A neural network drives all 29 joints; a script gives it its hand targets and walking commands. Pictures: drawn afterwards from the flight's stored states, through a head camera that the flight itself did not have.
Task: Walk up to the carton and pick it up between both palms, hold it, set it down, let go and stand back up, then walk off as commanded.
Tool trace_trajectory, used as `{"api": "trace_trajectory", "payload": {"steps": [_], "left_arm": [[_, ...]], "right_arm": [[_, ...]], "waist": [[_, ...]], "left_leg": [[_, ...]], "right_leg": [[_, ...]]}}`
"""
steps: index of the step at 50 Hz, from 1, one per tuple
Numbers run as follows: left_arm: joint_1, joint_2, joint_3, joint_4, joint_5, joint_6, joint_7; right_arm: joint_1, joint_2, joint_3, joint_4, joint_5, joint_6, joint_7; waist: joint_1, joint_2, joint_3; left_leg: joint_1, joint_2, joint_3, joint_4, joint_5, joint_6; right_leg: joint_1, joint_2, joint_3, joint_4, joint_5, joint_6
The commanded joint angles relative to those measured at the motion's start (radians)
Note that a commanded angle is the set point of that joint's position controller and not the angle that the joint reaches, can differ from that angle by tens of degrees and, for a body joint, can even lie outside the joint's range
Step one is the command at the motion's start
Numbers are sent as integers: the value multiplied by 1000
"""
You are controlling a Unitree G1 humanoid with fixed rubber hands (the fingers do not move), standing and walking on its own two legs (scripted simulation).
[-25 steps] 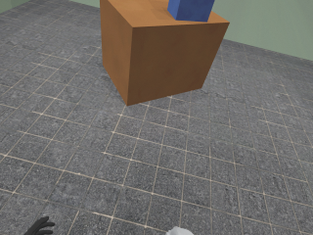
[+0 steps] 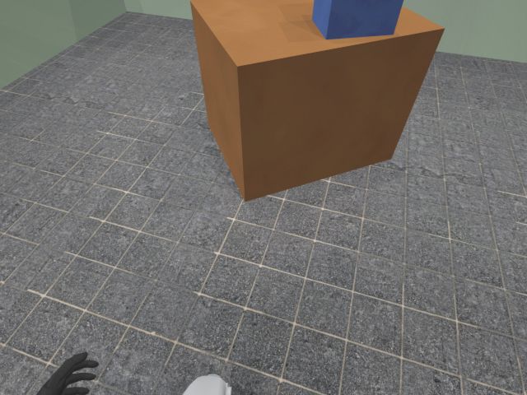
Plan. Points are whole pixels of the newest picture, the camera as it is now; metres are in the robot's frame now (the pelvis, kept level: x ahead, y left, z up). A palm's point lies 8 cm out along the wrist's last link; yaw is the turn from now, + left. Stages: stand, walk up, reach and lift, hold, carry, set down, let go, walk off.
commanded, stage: walk up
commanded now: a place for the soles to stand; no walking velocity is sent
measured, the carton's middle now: out of the picture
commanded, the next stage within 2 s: none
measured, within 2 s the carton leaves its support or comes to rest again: neither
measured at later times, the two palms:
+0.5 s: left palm (124, 302) +0.31 +0.30 -0.13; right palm (499, 329) +0.26 -0.35 -0.04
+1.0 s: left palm (163, 256) +0.38 +0.22 -0.07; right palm (485, 235) +0.48 -0.44 -0.09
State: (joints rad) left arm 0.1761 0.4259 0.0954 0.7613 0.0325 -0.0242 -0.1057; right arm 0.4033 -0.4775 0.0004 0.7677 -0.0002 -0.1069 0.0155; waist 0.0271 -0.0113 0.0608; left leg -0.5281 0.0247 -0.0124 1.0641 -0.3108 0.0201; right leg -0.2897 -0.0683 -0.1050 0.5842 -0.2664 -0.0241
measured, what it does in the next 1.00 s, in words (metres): walks ahead: left foot, then right foot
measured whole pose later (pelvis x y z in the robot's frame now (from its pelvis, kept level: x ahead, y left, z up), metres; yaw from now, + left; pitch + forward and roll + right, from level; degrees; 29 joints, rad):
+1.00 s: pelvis +0.36 -0.11 +0.00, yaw +9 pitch -2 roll +2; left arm 0.27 0.43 0.10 0.73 0.03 0.01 -0.10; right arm 0.40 -0.51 0.00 0.77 0.00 -0.08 -0.04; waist 0.06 -0.01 0.08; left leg -0.61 0.04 -0.04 1.05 -0.23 0.03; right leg -0.23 -0.04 -0.14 0.58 -0.32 -0.06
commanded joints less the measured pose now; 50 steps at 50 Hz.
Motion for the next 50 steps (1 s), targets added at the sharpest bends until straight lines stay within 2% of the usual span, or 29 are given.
{"api": "trace_trajectory", "payload": {"steps": [1,3,7,8,9,10,11,12,13,14,15,16,17,18,22,24,28,30,32,33,34,35,36,37,38,40,45,48,50], "left_arm": [[-35,240,74,-111,-10,-33,8],[-48,260,80,-130,-8,-26,5],[-55,260,83,-141,-1,-5,7],[-51,263,83,-137,-2,0,10],[-66,257,80,-140,-4,3,14],[-44,217,68,-140,-4,10,19],[1,171,48,-147,-1,13,22],[5,126,40,-163,1,14,24],[17,139,30,-159,-13,22,22],[0,206,39,-154,-16,22,29],[-53,246,50,-148,-12,23,34],[-68,241,51,-147,-14,21,33],[-41,206,50,-139,-17,25,30],[-27,194,57,-136,-16,31,25],[-66,199,61,-155,5,51,3],[-88,199,62,-155,6,51,-8],[-121,215,76,-160,11,43,-24],[-89,213,82,-153,10,32,-27],[60,206,95,-103,5,17,-17],[200,239,116,-44,10,8,-7],[287,303,135,-30,25,0,8],[246,354,128,-62,19,-1,29],[160,369,118,-99,-5,-2,29],[125,329,117,-91,-9,0,32],[91,289,108,-91,-8,-1,35],[61,249,92,-91,-11,-7,38],[62,215,75,-129,3,-3,27],[86,216,76,-143,8,9,27],[114,222,78,-148,14,16,29]], "right_arm": [[9,-185,-87,17,17,3,7],[-1,-183,-91,8,13,4,11],[44,-185,-101,11,6,-5,10],[58,-173,-100,11,3,-7,6],[132,-182,-108,34,-3,-9,-4],[210,-211,-122,60,-6,-12,-19],[305,-245,-137,81,-10,-18,-37],[294,-312,-149,68,-23,-20,-52],[244,-363,-153,24,-10,-25,-62],[222,-382,-152,6,28,-31,-70],[200,-355,-145,-10,33,-38,-79],[177,-323,-134,-15,27,-43,-82],[152,-283,-122,-11,16,-45,-82],[135,-271,-119,-4,13,-47,-80],[112,-302,-123,-18,4,-59,-83],[98,-318,-130,-22,-2,-59,-82],[58,-346,-142,-34,-17,-64,-91],[6,-349,-140,-46,-18,-62,-95],[-62,-310,-123,-47,-22,-54,-99],[-51,-251,-105,-39,-24,-45,-98],[26,-150,-70,-32,-20,-39,-97],[38,-110,-54,-28,-8,-34,-102],[25,-220,-82,-20,1,-19,-111],[-5,-258,-87,3,10,-13,-101],[10,-249,-91,16,16,-8,-90],[53,-244,-102,40,21,-1,-83],[61,-227,-97,56,21,20,-66],[25,-227,-90,42,15,26,-64],[-5,-208,-80,22,15,22,-63]], "waist": [[7,-235,47],[8,-226,67],[-13,-191,-4],[-23,-165,-2],[-70,-92,-53],[-105,31,-99],[-140,100,-146],[-114,207,-120],[-67,179,-73],[-73,132,-125],[-72,69,-130],[-58,58,-110],[-34,73,-90],[-33,110,-78],[-33,106,19],[-41,143,42],[-35,143,36],[-9,150,-17],[79,112,-84],[139,-39,-187],[174,-261,-179],[150,-411,-148],[100,-282,-166],[86,-151,-118],[63,-145,-61],[30,-203,4],[25,-235,31],[45,-194,43],[67,-189,29]], "left_leg": [[-84,88,70,-166,73,-28],[-65,92,96,-244,112,-31],[108,50,179,-395,182,-4],[152,40,208,-444,201,0],[267,22,210,-477,210,9],[373,-34,199,-527,137,10],[511,-8,57,-543,68,38],[573,161,-296,-607,-4,87],[610,334,-695,-699,89,165],[633,412,-866,-745,104,281],[624,377,-731,-696,229,270],[577,322,-548,-643,391,240],[496,275,-413,-634,481,195],[438,246,-355,-643,477,190],[270,248,-314,-702,268,221],[248,246,-283,-698,176,229],[229,266,-277,-681,34,226],[221,270,-268,-612,133,213],[153,232,-191,-436,263,164],[105,156,-96,-178,233,123],[-69,38,-41,83,86,80],[-291,-89,-31,221,-251,47],[-267,-51,-82,272,-227,46],[-249,-2,-86,249,-149,40],[-221,12,-77,198,-78,38],[-163,44,-50,102,23,4],[-149,32,7,-27,97,-15],[-154,24,48,-129,95,-17],[-165,29,88,-224,105,-17]], "right_leg": [[23,-193,111,-412,-254,-179],[7,-200,69,-383,-228,-205],[52,-161,-2,-250,-194,-167],[49,-156,-23,-190,-114,-160],[46,-151,-31,-55,24,-148],[34,-95,-57,176,144,-135],[-68,-61,-16,386,134,-109],[-264,15,17,542,-181,-71],[-455,71,114,687,-301,-26],[-510,39,218,772,-258,-2],[-497,6,237,755,-223,2],[-487,-30,235,722,-170,-8],[-440,-48,228,676,-132,-13],[-394,-52,207,644,-106,-3],[-384,-66,188,531,-50,23],[-405,-78,179,456,-30,24],[-364,-92,193,341,2,10],[-245,-76,181,269,-37,1],[-6,-52,158,85,27,-11],[209,-23,163,1,44,1],[312,-73,293,-60,-99,5],[324,-271,612,-252,-279,-19],[280,-341,749,-374,-371,-43],[220,-309,624,-343,-340,-28],[150,-238,484,-315,-259,12],[80,-163,315,-334,-171,24],[61,-140,140,-367,-161,-50],[103,-133,105,-337,-132,-61],[181,-146,90,-274,-17,-104]]}}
